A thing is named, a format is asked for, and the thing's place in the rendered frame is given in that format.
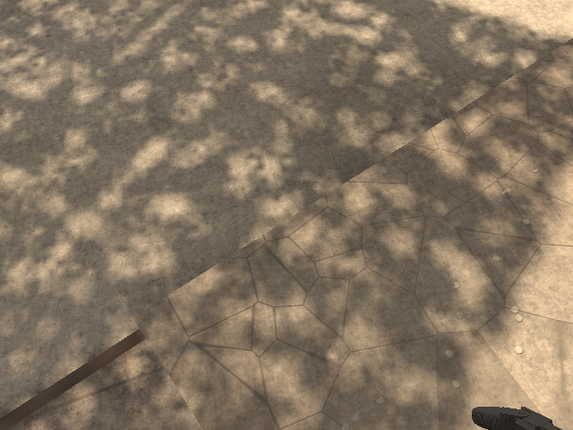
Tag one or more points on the robot right hand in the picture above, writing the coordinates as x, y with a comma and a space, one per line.
496, 418

